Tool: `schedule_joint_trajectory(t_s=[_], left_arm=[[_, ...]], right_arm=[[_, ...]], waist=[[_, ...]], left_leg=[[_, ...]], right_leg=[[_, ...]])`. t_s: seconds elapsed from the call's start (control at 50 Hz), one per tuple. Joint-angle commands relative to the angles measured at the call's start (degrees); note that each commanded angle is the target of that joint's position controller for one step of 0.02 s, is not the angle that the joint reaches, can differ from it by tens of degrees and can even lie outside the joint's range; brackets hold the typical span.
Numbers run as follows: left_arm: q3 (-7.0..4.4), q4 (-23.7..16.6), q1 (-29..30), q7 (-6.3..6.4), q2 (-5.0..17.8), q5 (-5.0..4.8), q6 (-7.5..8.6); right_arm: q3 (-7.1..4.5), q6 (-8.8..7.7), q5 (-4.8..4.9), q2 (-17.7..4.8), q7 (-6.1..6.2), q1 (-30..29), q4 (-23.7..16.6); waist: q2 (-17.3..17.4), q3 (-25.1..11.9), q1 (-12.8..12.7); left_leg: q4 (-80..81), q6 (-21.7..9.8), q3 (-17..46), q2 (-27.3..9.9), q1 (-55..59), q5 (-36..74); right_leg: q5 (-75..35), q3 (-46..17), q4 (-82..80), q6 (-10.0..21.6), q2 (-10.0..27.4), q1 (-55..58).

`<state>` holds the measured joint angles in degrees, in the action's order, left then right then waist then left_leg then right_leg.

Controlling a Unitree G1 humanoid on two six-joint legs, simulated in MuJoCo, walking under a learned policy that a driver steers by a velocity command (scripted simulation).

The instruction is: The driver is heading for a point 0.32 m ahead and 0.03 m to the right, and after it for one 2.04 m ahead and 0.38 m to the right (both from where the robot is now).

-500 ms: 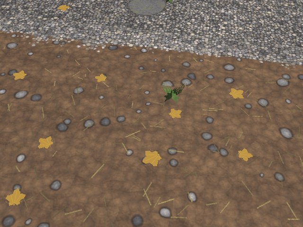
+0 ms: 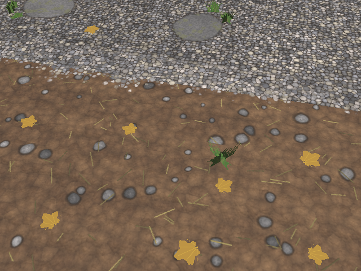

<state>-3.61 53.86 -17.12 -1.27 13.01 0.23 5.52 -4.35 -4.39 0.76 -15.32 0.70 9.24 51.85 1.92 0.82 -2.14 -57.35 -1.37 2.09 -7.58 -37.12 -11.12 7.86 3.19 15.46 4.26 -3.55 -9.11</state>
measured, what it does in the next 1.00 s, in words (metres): walks ahead: left foot, then right foot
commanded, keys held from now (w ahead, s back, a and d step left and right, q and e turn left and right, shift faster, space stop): w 0.16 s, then no key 0.84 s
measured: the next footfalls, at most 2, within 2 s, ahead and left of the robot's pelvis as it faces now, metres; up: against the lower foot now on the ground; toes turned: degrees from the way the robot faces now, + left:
left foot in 0.28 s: +0.34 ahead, +0.16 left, +0.00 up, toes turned +3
right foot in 0.66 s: +0.31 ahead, -0.08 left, +0.00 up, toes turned +0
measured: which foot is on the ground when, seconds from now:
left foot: up 0.00-0.26, down 0.28-1.00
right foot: down 0.00-0.28, up 0.30-0.64, down 0.66-1.00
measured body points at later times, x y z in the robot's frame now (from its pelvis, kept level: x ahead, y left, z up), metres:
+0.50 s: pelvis +0.22 +0.08 -0.01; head +0.26 +0.09 +0.44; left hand +0.29 +0.35 -0.16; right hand +0.34 -0.18 -0.13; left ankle +0.30 +0.16 -0.75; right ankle +0.21 -0.09 -0.70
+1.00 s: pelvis +0.28 +0.05 -0.01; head +0.29 +0.05 +0.44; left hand +0.32 +0.31 -0.16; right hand +0.36 -0.20 -0.15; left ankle +0.30 +0.16 -0.75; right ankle +0.27 -0.08 -0.75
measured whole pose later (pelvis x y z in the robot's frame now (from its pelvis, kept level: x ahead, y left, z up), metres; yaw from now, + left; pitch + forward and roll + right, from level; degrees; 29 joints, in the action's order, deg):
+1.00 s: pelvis +0.28 +0.05 -0.01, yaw +0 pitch -1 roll +0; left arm -2.8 59.3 -12.4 2.2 11.8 0.2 0.9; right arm -2.0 -0.2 -0.2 -13.1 1.0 8.3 58.7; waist 0.0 2.1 -0.2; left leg -28.4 -1.6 -2.7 0.6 -14.3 -13.4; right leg 16.2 -0.2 29.3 -1.7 2.2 -12.3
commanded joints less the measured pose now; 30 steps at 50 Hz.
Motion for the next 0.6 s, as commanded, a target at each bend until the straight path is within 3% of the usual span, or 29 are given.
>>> schedule_joint_trajectory(t_s=[0.02,0.1,0.18,0.22,0.24,0.26,0.28,0.3,0.32,0.34,0.36,0.38,0.4,0.42,0.46,0.52,0.6], left_arm=[[-1.57,-3.0,1.0,1.02,8.4,-0.19,0.68],[-1.61,-1.4,-2.8,1.45,9.2,-0.82,0.42],[-1.77,0.5,-5.8,1.73,9.6,-1.08,-0.56],[-1.94,0.9,-5.2,2.10,10.1,-0.94,-1.31],[-2.08,0.8,-4.2,2.25,10.6,-0.95,-1.61],[-2.00,0.3,-2.6,2.39,10.6,-1.13,-1.86],[-1.54,-0.1,-3.2,2.42,9.5,-0.76,-1.86],[-0.36,-1.6,-5.3,2.43,6.6,0.97,-1.51],[1.19,0.8,-14.6,1.93,1.2,0.08,-0.93],[-0.19,2.1,-13.4,1.82,6.9,-1.27,-0.87],[-0.69,0.5,-7.5,1.99,8.5,-2.18,-1.19],[-0.69,-0.2,-3.8,2.56,8.0,-1.71,-1.88],[-1.04,-0.4,-2.3,3.18,7.6,-1.00,-2.86],[-1.00,-0.4,-3.3,3.48,6.4,-0.67,-3.83],[-0.64,-0.1,-4.8,3.92,4.0,-0.45,-4.92],[-0.46,-0.7,-2.1,4.41,4.0,-0.15,-5.67],[-0.77,-0.8,1.4,4.20,5.1,-0.09,-6.56]], right_arm=[[-0.56,0.00,-0.52,-2.1,-0.12,-0.7,-2.8],[0.12,-0.28,-0.04,-1.2,-0.91,-8.4,-4.9],[0.56,-0.76,0.23,-1.7,-2.20,-14.1,-7.4],[0.33,-1.38,-0.22,-2.7,-2.75,-12.9,-7.7],[-0.14,-1.65,-0.44,-4.0,-2.83,-10.0,-7.0],[-0.93,-1.90,-0.87,-5.5,-2.72,-4.1,-5.0],[-2.01,-2.16,-1.48,-8.7,-2.44,2.9,-2.8],[-2.57,-2.09,-2.96,-12.9,-1.95,10.4,-1.5],[-1.94,-1.38,-2.53,-12.7,-2.27,11.0,-0.9],[-1.27,-0.71,-1.10,-9.4,-2.59,10.3,-1.5],[-0.65,-0.48,-0.53,-7.6,-2.44,4.9,-2.3],[0.12,-0.38,-0.82,-5.7,-2.26,0.3,-3.1],[0.78,-0.33,-1.17,-3.7,-2.15,-2.9,-3.3],[1.05,-0.30,-1.97,-3.1,-2.10,-4.5,-3.1],[1.08,-0.40,-2.90,-3.3,-1.93,-5.7,-2.3],[0.84,-0.06,-2.56,-4.8,-1.12,-5.7,-1.4],[1.18,1.41,-1.74,-4.9,-0.41,-5.4,-0.4]], waist=[[-5.2,0.5,1.6],[-5.6,2.4,-0.8],[-5.5,4.7,-2.1],[-6.7,2.9,-0.7],[-7.6,0.6,1.0],[-7.6,-2.9,4.2],[-5.2,-8.1,6.6],[4.2,-17.4,7.1],[15.9,-26.2,4.0],[8.6,-26.1,5.6],[5.6,-17.1,4.9],[1.3,-11.9,3.4],[0.5,-8.7,1.8],[2.4,-8.0,0.1],[4.5,-8.0,-1.3],[4.6,-8.8,-0.8],[4.0,-5.3,0.1]], left_leg=[[8.2,1.0,0.7,-1.1,-3.1,9.7],[20.0,1.1,-1.4,1.3,-0.3,17.2],[26.0,0.1,-1.4,2.5,-1.3,14.0],[28.3,-1.3,-2.0,4.1,2.7,11.2],[29.2,-2.1,-2.6,5.4,7.4,10.7],[31.3,-3.3,-4.2,7.3,15.7,13.7],[31.4,-4.9,-3.1,5.4,27.5,27.1],[25.9,-9.6,9.7,-7.2,46.9,50.9],[28.0,-19.4,26.1,-18.5,59.0,58.4],[30.8,-18.2,25.1,-15.6,53.8,47.3],[32.6,-15.7,18.1,-13.0,46.2,40.9],[34.9,-13.7,13.9,-10.2,37.9,36.9],[37.2,-12.8,10.8,-8.3,30.3,34.0],[39.1,-12.0,8.6,-7.1,24.3,32.0],[41.1,-12.4,5.0,-5.3,19.2,31.5],[42.5,-12.2,3.6,-4.6,18.5,24.0],[45.1,-10.1,5.5,-3.8,16.3,-3.6]], right_leg=[[-11.0,-10.3,-9.1,8.8,15.4,1.0],[-8.1,-7.2,-9.4,7.1,14.2,2.4],[-11.1,-7.3,-5.8,6.7,16.8,8.8],[-21.5,-7.0,-0.7,5.0,17.3,11.1],[-27.9,-6.8,2.9,3.9,16.9,11.8],[-34.8,-5.6,9.1,2.4,14.8,11.2],[-32.1,-3.5,18.7,-0.1,11.0,7.2],[-7.1,-1.4,37.2,-3.2,5.9,-7.0],[32.6,-6.0,53.4,-5.7,-0.9,-20.1],[32.1,-11.9,58.2,-5.7,1.4,-21.3],[29.0,-9.3,58.0,-5.6,3.9,-25.7],[24.8,-7.6,54.7,-6.0,6.6,-25.0],[21.7,-7.3,50.7,-6.4,8.4,-22.0],[19.0,-7.5,47.3,-6.5,9.5,-16.5],[16.2,-6.1,40.6,-6.8,9.0,-10.7],[11.4,-5.4,30.3,-6.7,8.7,-7.2],[5.9,-4.4,20.8,-6.0,7.9,-3.5]])
Keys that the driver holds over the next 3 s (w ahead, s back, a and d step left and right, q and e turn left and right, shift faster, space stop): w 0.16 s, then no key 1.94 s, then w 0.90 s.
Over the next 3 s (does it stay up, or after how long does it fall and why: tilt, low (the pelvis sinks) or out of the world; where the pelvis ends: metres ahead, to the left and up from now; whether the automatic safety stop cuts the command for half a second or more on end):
stays up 0.63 0.05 -0.02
